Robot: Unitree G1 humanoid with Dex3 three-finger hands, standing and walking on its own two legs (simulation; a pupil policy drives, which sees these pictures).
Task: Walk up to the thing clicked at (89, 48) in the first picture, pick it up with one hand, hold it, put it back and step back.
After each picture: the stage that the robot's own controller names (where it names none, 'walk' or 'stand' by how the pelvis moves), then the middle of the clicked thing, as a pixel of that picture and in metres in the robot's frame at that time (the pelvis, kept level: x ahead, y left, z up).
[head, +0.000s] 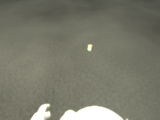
stand; (89, 47) +1.48 +0.00 -0.72
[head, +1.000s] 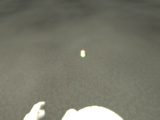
walk; (82, 53) +1.34 +0.21 -0.69
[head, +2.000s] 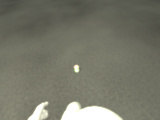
walk; (76, 68) +0.85 +0.29 -0.71
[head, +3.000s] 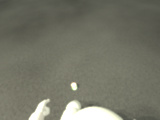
walk; (74, 86) +0.48 +0.25 -0.71
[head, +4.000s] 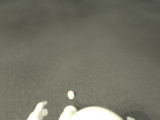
stand; (71, 95) +0.36 +0.20 -0.70
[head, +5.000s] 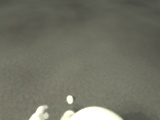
stand; (69, 99) +0.33 +0.20 -0.72
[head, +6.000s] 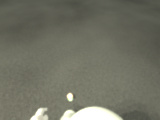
stand; (70, 97) +0.35 +0.21 -0.72
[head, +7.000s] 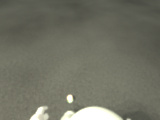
stand; (70, 98) +0.34 +0.21 -0.72
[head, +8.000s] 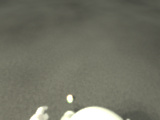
stand; (69, 98) +0.34 +0.21 -0.72
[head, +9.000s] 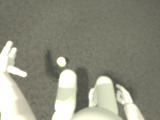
go down; (61, 62) +0.40 +0.24 -0.38
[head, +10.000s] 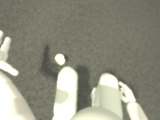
go down; (60, 59) +0.40 +0.26 -0.30
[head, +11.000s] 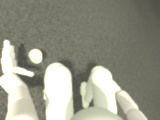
close in; (36, 56) +0.37 +0.30 -0.22
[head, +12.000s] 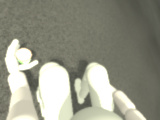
close; (24, 56) +0.37 +0.30 -0.21
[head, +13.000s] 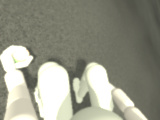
close; (21, 56) +0.37 +0.31 -0.22
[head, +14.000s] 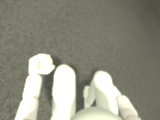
lift; (45, 64) +0.31 +0.29 -0.13
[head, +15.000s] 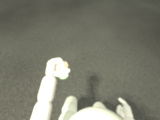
lift; (62, 70) +0.33 +0.18 +0.03
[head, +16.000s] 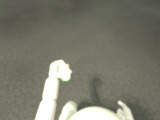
hold; (64, 72) +0.33 +0.18 +0.00
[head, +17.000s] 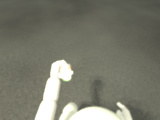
hold; (66, 72) +0.32 +0.17 +0.02
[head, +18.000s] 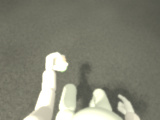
crouch; (61, 64) +0.38 +0.20 -0.05
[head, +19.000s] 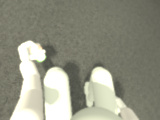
lower; (38, 53) +0.41 +0.29 -0.16
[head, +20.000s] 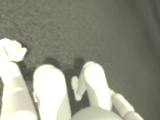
lower; (15, 52) +0.40 +0.31 -0.22
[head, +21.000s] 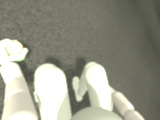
lower; (16, 52) +0.39 +0.32 -0.22
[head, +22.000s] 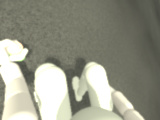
lower; (16, 52) +0.39 +0.32 -0.22
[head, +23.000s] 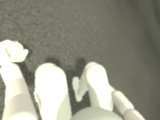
lower; (17, 53) +0.39 +0.32 -0.22
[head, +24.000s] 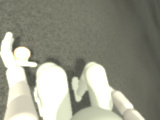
withdraw; (21, 56) +0.38 +0.29 -0.22
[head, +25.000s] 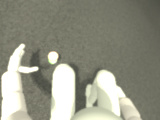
stand; (53, 58) +0.39 +0.27 -0.27
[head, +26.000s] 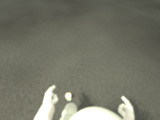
stand; (68, 96) +0.34 +0.20 -0.64
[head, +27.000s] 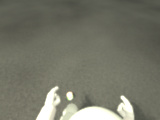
stand; (69, 96) +0.37 +0.20 -0.66
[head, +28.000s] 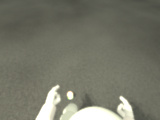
stand; (70, 95) +0.36 +0.20 -0.67
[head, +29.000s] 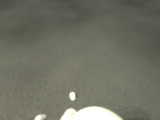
stand; (72, 96) +0.39 +0.19 -0.72
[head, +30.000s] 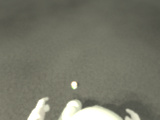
walk; (74, 85) +0.42 +0.19 -0.70
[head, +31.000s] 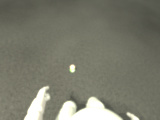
walk; (72, 68) +0.67 +0.19 -0.69
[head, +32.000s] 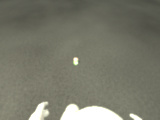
stand; (75, 61) +0.97 +0.25 -0.70
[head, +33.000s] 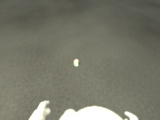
stand; (76, 62) +0.95 +0.22 -0.72
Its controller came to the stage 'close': yes
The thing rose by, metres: 0.71
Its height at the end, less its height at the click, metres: +0.00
